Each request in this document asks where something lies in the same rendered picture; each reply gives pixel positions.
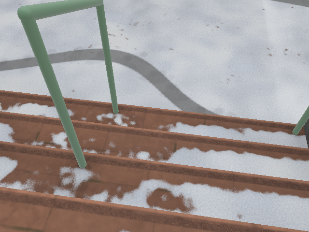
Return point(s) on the stairs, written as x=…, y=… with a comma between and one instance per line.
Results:
x=233, y=168

